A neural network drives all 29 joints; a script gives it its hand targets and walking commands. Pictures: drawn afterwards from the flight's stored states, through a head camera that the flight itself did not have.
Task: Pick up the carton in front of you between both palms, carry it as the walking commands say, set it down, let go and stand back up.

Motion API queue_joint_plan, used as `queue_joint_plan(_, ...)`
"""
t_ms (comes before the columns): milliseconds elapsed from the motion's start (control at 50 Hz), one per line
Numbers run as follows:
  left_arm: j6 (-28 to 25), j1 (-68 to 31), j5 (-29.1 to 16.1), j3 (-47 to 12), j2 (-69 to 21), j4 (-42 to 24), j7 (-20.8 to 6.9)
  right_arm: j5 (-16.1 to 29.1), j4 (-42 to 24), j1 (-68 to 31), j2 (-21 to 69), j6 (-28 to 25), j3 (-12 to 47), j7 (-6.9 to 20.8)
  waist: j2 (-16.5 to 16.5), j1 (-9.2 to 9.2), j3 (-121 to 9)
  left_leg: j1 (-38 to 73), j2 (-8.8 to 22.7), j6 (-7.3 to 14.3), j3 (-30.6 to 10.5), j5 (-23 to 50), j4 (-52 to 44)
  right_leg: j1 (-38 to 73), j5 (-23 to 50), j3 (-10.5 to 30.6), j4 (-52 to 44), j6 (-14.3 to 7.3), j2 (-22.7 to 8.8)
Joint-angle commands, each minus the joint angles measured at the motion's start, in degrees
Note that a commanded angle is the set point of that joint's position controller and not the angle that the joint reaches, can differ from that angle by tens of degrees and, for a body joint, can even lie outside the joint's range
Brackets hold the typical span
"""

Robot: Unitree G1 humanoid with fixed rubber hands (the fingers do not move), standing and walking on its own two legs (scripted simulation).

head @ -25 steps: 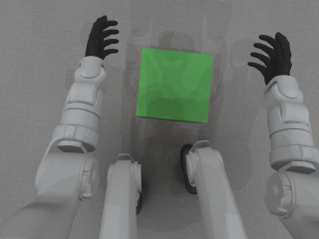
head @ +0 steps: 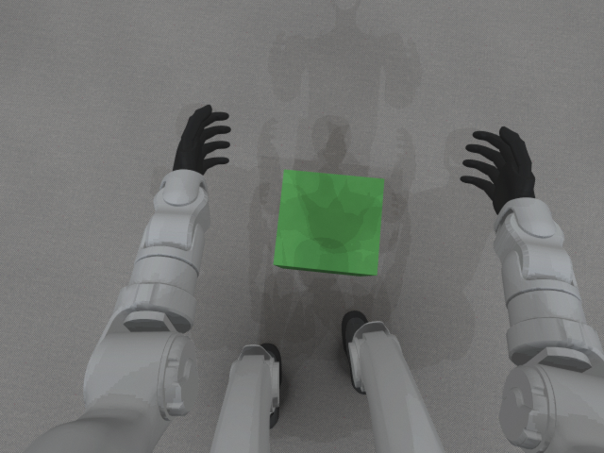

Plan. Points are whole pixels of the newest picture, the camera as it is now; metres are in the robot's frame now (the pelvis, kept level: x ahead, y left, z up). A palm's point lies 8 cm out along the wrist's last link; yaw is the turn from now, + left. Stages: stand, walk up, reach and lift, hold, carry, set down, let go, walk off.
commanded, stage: let go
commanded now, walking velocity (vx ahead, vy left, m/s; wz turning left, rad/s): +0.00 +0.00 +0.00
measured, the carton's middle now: (326, 229) +0.44 -0.07 -0.52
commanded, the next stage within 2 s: stand in 1.18 s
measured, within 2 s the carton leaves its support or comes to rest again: neither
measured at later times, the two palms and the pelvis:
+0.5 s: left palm (91, 296) +0.34 +0.18 +0.02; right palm out of the picture +0.27 -0.26 +0.03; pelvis +0.07 -0.01 +0.11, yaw -2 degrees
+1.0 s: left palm out of the picture +0.26 +0.25 +0.07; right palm (595, 363) +0.24 -0.22 +0.07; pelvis +0.09 +0.02 +0.13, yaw -2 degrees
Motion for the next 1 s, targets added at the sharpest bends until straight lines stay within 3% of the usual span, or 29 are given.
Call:
queue_joint_plan(0,-1.02,-0.28,2.08,0.67,1.23,-8.29,1.48,-2.03,-7.48,0.95,-6.93,-1.25,0.23,1.32,0.61,-1.39,-51.04,23.24,-2.34,-1.09,4.64,14.03,-11.68,47.78,22.07,-5.57,-6.14,1.21,2.22)
queue_joint_plan(80,-1.74,9.64,2.57,-0.34,-0.94,-15.99,3.16,-3.18,-12.75,9.97,-7.9,-1.65,3.32,2.82,-1.1,-0.96,-46.58,28.26,-2.23,-1.13,4.66,14.08,-16.85,57.27,23.05,-4.35,-10.85,0.39,2.12)
queue_joint_plan(160,-3.07,17.17,1.63,-1.48,-0.97,-21.33,2.76,-2.14,-15.99,17.24,-7.36,-2.35,6.77,3.57,-2.62,-0.34,-37.32,30.59,-1.88,-0.7,4.8,11.44,-21.81,65.07,22.36,-2.72,-15.84,0.16,1.61)
queue_joint_plan(300,-6.57,33.77,-0.17,-3.11,0.78,-18.67,0.0,0.94,-16.93,33.63,-5.01,-4.83,11.73,3.1,-4.91,1.49,-27.08,34.79,-1.25,0.24,4.43,11.89,-27.95,78.64,28.97,0.21,-21.75,0.72,0.43)
queue_joint_plan(460,-9.81,49.53,-1.12,-4.75,3.66,-19.24,-2.2,2.18,-20.93,50.29,-4.35,-7.11,15.94,1.0,-4.65,2.85,-17.96,48.34,-0.46,1.17,3.33,18.65,-36.24,89.2,37.8,1.31,-29.11,1.21,0.12)
queue_joint_plan(580,-9.8,57.18,-2.7,-6.72,4.32,-21.99,-3.5,2.59,-22.33,54.88,-5.69,-6.85,17.03,0.74,0.12,4.54,-6.5,64.55,0.95,0.71,2.14,22.9,-43.77,88.08,27.03,-1.45,-36.92,1.0,1.75)
queue_joint_plan(660,-8.39,60.46,-3.45,-7.82,5.02,-23.73,-4.65,2.31,-22.26,55.36,-6.5,-5.35,17.11,1.01,1.97,5.9,0.08,69.34,2.24,0.1,1.77,23.09,-47.28,89.89,20.64,-2.78,-40.01,0.75,2.77)
queue_joint_plan(820,-4.07,61.27,-5.26,-9.72,5.67,-26.15,-6.64,0.31,-21.67,55.51,-7.46,-0.67,15.78,1.12,0.2,5.62,10.5,69.28,4.03,1.12,0.77,17.27,-51.08,95.15,14.59,-3.98,-40.6,0.69,4.12)
queue_joint_plan(980,-1.91,61.27,-4.66,-9.01,6.41,-26.63,-6.85,-0.38,-22.16,54.96,-7.05,1.36,15.59,1.08,-0.25,5.95,11.31,71.67,3.22,0.93,1.36,21.57,-49.5,97.32,16.89,-3.45,-40.5,0.52,3.91)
